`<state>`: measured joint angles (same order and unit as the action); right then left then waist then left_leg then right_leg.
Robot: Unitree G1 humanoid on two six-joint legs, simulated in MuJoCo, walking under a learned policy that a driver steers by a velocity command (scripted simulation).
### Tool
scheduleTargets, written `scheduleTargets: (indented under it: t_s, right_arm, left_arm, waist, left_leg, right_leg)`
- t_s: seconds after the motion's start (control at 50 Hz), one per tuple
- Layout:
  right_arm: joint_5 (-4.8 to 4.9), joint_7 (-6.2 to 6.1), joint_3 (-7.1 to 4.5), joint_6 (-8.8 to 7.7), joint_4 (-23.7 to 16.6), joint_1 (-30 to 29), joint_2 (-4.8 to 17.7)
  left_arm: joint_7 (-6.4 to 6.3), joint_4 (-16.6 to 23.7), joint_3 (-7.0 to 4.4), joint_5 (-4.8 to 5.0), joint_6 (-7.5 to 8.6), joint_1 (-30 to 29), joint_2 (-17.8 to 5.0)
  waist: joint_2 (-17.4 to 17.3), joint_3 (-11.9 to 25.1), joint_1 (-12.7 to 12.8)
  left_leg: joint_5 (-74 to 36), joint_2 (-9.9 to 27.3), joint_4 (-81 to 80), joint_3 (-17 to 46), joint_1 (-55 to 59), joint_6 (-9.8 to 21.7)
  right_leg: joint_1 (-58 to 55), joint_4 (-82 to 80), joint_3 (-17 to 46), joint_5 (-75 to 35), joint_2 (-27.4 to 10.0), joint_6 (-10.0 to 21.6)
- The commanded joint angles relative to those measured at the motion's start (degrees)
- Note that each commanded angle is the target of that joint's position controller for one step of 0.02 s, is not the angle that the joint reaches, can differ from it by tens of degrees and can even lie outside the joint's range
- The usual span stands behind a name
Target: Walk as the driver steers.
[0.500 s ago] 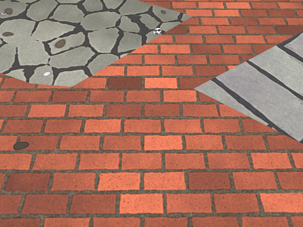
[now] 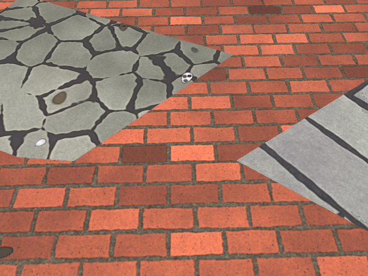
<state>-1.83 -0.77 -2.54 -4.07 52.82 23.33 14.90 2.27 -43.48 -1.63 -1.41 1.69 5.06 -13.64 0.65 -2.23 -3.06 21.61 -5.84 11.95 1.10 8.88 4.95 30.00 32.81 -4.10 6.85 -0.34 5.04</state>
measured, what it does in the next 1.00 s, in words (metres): walks ahead, turning right: right foot, then left foot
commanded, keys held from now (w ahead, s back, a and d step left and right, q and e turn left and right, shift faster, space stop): w+e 0.42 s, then no key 0.58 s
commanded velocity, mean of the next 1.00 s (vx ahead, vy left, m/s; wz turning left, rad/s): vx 0.32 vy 0.00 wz -0.30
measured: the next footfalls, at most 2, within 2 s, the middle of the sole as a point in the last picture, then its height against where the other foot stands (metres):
right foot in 0.02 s outside the picture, level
left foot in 0.56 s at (178, 269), level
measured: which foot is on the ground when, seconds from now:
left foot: down 0.00-0.04, up 0.06-0.54, down 0.56-1.00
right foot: up 0.00-0.00, down 0.02-0.54, up 0.56-0.92, down 0.94-1.00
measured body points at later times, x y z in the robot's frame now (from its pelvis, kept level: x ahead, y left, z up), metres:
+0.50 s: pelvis +0.27 -0.03 +0.01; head +0.30 -0.04 +0.46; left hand +0.31 +0.26 -0.11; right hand +0.43 -0.30 -0.08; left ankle +0.45 +0.06 -0.70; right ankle +0.14 -0.08 -0.73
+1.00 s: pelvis +0.37 -0.03 +0.01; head +0.37 -0.03 +0.46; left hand +0.54 +0.17 -0.12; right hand +0.35 -0.28 -0.13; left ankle +0.45 +0.04 -0.73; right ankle +0.34 -0.14 -0.73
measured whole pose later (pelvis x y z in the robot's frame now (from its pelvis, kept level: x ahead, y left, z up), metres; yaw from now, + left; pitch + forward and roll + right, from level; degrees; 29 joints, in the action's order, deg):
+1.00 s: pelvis +0.37 -0.03 +0.01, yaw -20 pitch -1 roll +0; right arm -0.7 -0.4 0.1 -0.4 51.8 15.3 12.5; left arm -1.3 -53.1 -0.3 -1.3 -1.4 12.3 -12.1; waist -0.3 -1.0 -1.3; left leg 9.5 -1.7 25.2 -2.2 -15.1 2.4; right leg 12.1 27.2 2.6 13.9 1.2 0.5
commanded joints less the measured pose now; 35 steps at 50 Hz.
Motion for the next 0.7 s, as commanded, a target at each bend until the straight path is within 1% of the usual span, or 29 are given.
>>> scheduleTargets:
  t_s: [0.02,0.04,0.06,0.08,0.1,0.12,0.14,0.16,0.18,0.2,0.22,0.24,0.28,0.34,0.38,0.42,0.46,0.48,0.5,0.52,0.54,0.56,0.58,0.6,0.62,0.64,0.66,0.68,0.7]
  right_arm:
    - [-0.15,-0.65,-1.68,-0.23,-1.84,-0.72,9.47]
    - [0.25,-0.75,-0.98,-0.54,-3.63,-0.81,8.12]
    - [2.19,0.21,-0.51,-1.05,-5.25,3.17,4.52]
    - [-0.14,0.21,-0.90,-1.31,-5.59,-0.22,8.22]
    - [0.10,0.65,-0.75,-1.84,-6.96,-4.90,7.84]
    - [0.34,0.89,-0.44,-2.24,-7.59,-6.56,7.11]
    - [-0.29,0.91,-0.48,-1.55,-8.59,-8.86,6.49]
    - [-0.78,1.09,0.07,-0.45,-8.65,-6.37,5.34]
    - [-1.12,1.20,0.21,0.49,-8.52,-5.89,5.25]
    - [-1.26,1.35,0.29,1.11,-8.78,-6.22,4.97]
    - [-1.13,1.46,0.38,1.44,-9.13,-7.07,4.69]
    - [-1.12,1.56,0.46,1.59,-10.01,-9.19,4.64]
    - [-1.10,1.67,0.66,1.71,-11.89,-14.55,4.37]
    - [-0.61,1.82,0.96,1.63,-13.88,-20.55,4.01]
    - [-0.33,1.95,1.13,1.39,-15.07,-23.83,4.05]
    - [-0.07,2.01,1.31,1.02,-16.28,-26.56,4.24]
    - [0.02,1.84,1.46,0.42,-16.49,-26.29,4.22]
    - [0.00,1.64,1.37,0.04,-15.98,-24.35,4.53]
    - [-0.10,1.34,1.04,-0.37,-14.91,-21.10,5.39]
    - [-0.26,0.87,0.60,-0.83,-13.31,-16.33,6.38]
    - [-0.70,0.31,0.18,-1.73,-11.94,-10.55,7.68]
    - [-1.49,-0.44,-0.44,-2.34,-11.55,-3.14,11.35]
    - [-0.67,-0.14,-1.75,-1.15,-11.45,-2.81,15.24]
    - [1.42,0.41,-1.52,-0.14,-11.60,-3.54,11.18]
    - [1.65,0.54,-0.10,-0.22,-11.83,-7.14,6.20]
    - [1.28,0.59,0.78,-0.22,-11.78,-10.10,3.51]
    - [1.24,0.38,1.26,-0.36,-11.25,-10.78,2.57]
    - [1.25,0.34,1.30,-0.38,-10.34,-10.86,2.96]
    - [1.08,0.42,1.18,-0.57,-9.66,-10.81,3.71]
  left_arm:
    - [-0.99,-1.15,-2.85,-0.41,1.35,13.51,-7.49]
    - [-1.65,-2.87,-4.07,-1.57,1.57,22.65,-11.51]
    - [-1.70,-3.17,-5.68,-0.62,1.06,23.50,-16.54]
    - [-0.84,-2.38,-5.20,1.32,0.70,17.98,-14.00]
    - [-0.88,-1.58,-4.70,1.50,0.58,14.09,-12.02]
    - [-0.98,-2.04,-3.99,0.97,0.58,12.86,-9.22]
    - [-1.15,-2.65,-3.59,1.15,0.84,12.94,-8.23]
    - [-1.52,-2.97,-3.63,1.16,0.98,12.20,-8.77]
    - [-1.59,-3.12,-3.60,1.33,1.38,12.21,-8.54]
    - [-1.62,-3.32,-3.66,1.43,1.77,12.75,-8.82]
    - [-1.67,-3.48,-3.80,1.41,1.88,13.20,-9.27]
    - [-1.78,-3.58,-4.00,1.44,1.90,14.18,-10.00]
    - [-1.79,-3.86,-4.23,1.54,1.71,16.09,-10.43]
    - [-1.77,-4.17,-4.53,1.63,1.50,19.05,-10.57]
    - [-1.98,-4.36,-4.62,1.41,1.35,20.93,-10.61]
    - [-2.23,-4.35,-4.67,0.96,1.18,22.21,-10.74]
    - [-2.70,-4.45,-4.56,0.63,0.92,22.20,-10.57]
    - [-2.98,-4.36,-4.46,0.55,0.84,21.62,-10.34]
    - [-3.20,-4.25,-4.40,0.56,0.89,20.78,-10.36]
    - [-3.26,-4.10,-4.39,0.86,1.13,19.65,-10.71]
    - [-3.04,-3.89,-4.21,1.66,1.58,18.43,-10.50]
    - [-2.97,-1.66,-3.24,2.48,2.14,18.78,-7.47]
    - [-3.66,-2.22,-2.85,4.14,1.49,29.37,-4.23]
    - [-4.29,-4.33,-3.45,1.20,0.49,28.96,-9.15]
    - [-3.98,-4.54,-3.54,0.55,0.08,23.86,-8.79]
    - [-3.61,-3.98,-3.21,0.32,-0.20,20.74,-7.64]
    - [-3.08,-3.83,-3.04,0.13,-0.87,18.81,-6.91]
    - [-2.56,-4.13,-2.95,-0.15,-1.72,19.13,-6.38]
    - [-2.33,-4.53,-2.81,0.00,-2.34,19.90,-5.72]
  waist:
    - [-3.69,7.27,8.73]
    - [0.62,13.26,11.96]
    - [17.37,19.20,8.24]
    - [6.07,15.38,7.19]
    - [2.14,8.61,6.49]
    - [-2.33,3.67,5.00]
    - [-3.69,1.28,4.09]
    - [0.05,2.06,2.05]
    - [0.97,2.00,1.63]
    - [1.38,2.25,1.55]
    - [1.18,1.96,1.50]
    - [1.22,1.24,2.00]
    - [1.32,-0.08,3.51]
    - [2.29,0.13,6.14]
    - [2.53,0.42,7.54]
    - [2.82,0.54,8.46]
    - [3.09,0.51,8.03]
    - [3.52,1.15,7.15]
    - [4.03,2.33,5.86]
    - [3.98,4.18,3.67]
    - [2.20,7.13,0.36]
    - [-3.67,14.86,-1.74]
    - [-15.98,23.14,2.12]
    - [-7.10,21.62,2.46]
    - [-3.23,13.80,2.66]
    - [-2.55,9.62,3.27]
    - [-4.95,7.31,3.51]
    - [-6.93,6.13,4.37]
    - [-7.77,6.90,5.14]
  left_leg:
    - [-65.32,15.12,25.84,-2.55,-4.62,1.90]
    - [-47.93,13.06,42.79,-4.44,-16.58,0.69]
    - [-1.26,-0.79,66.10,-5.49,-38.66,-3.03]
    - [3.25,2.41,69.58,3.16,-46.05,-1.93]
    - [-1.02,5.59,68.18,3.67,-47.69,-2.02]
    - [-3.48,7.83,63.41,3.05,-46.23,-2.26]
    - [-4.02,9.39,59.03,3.14,-43.56,-2.71]
    - [-3.38,9.73,56.77,2.58,-40.96,-3.89]
    - [-3.09,10.26,54.71,2.34,-39.84,-4.81]
    - [-3.34,10.18,52.80,1.60,-39.69,-5.57]
    - [-4.47,10.36,50.08,0.79,-40.12,-6.38]
    - [-6.24,10.53,47.20,0.21,-41.28,-7.12]
    - [-10.97,10.75,40.87,-0.42,-43.78,-8.29]
    - [-17.62,10.01,32.85,-0.28,-45.17,-8.77]
    - [-19.55,9.13,29.21,-0.13,-45.69,-8.55]
    - [-19.41,7.98,26.24,-0.11,-45.38,-8.14]
    - [-18.53,6.28,22.35,-0.63,-42.08,-6.92]
    - [-18.04,5.38,20.06,-0.54,-38.05,-5.97]
    - [-17.61,4.26,18.05,-0.51,-32.92,-4.85]
    - [-19.32,3.32,14.91,-0.86,-26.85,-3.57]
    - [-26.92,5.94,10.99,0.34,-17.61,-1.85]
    - [-44.30,19.32,14.36,11.43,-3.43,1.29]
    - [-68.58,34.79,16.86,29.43,7.93,12.23]
    - [-64.01,32.40,15.63,31.05,2.11,12.89]
    - [-60.08,28.31,13.47,23.01,-4.75,10.92]
    - [-57.66,24.85,11.25,17.32,-9.43,8.40]
    - [-56.68,22.23,9.25,13.45,-12.67,6.76]
    - [-56.73,19.90,7.72,10.19,-16.74,5.71]
    - [-58.30,19.10,7.44,8.35,-18.47,5.77]
  right_leg:
    - [-19.41,-5.24,-1.51,2.01,4.94,4.38]
    - [-33.83,-6.08,11.74,5.95,-5.43,8.13]
    - [-48.04,-13.38,45.05,6.33,-19.96,18.06]
    - [-45.20,-16.18,46.21,4.74,-18.84,17.48]
    - [-37.96,-16.18,37.03,2.95,-17.48,16.40]
    - [-30.36,-17.80,31.60,-2.67,-15.08,14.31]
    - [-25.29,-18.33,26.83,-7.94,-11.37,11.55]
    - [-22.24,-19.31,25.40,-9.21,-10.44,12.08]
    - [-20.54,-20.10,24.02,-10.17,-9.13,11.93]
    - [-19.57,-20.41,22.48,-11.18,-7.94,11.87]
    - [-18.71,-21.04,21.30,-10.62,-6.85,11.58]
    - [-18.05,-21.75,20.97,-9.92,-6.35,11.42]
    - [-18.28,-22.67,21.11,-8.11,-5.41,10.47]
    - [-21.64,-21.48,21.90,-9.10,-4.75,8.49]
    - [-24.48,-19.76,22.81,-11.47,-4.86,7.96]
    - [-26.80,-17.47,23.95,-15.30,-5.27,7.76]
    - [-28.19,-13.40,22.99,-25.48,-5.27,6.14]
    - [-27.98,-11.12,22.77,-29.53,-5.01,4.59]
    - [-27.58,-8.28,22.87,-33.52,-4.63,3.07]
    - [-27.50,-3.48,22.55,-37.70,-3.42,1.69]
    - [-24.87,4.70,20.58,-35.55,-0.82,0.12]
    - [-16.73,18.53,17.61,-14.64,2.01,-1.51]
    - [-5.07,35.44,11.14,30.21,11.11,-3.06]
    - [-2.78,39.67,11.89,27.64,7.43,-2.66]
    - [-2.12,39.12,12.79,23.64,6.21,-3.32]
    - [-1.75,35.97,12.36,21.49,4.63,-3.93]
    - [-2.73,32.84,12.37,19.85,3.36,-4.48]
    - [-5.93,31.13,11.42,18.23,3.62,-5.04]
    - [-8.66,29.88,10.86,16.73,4.26,-5.40]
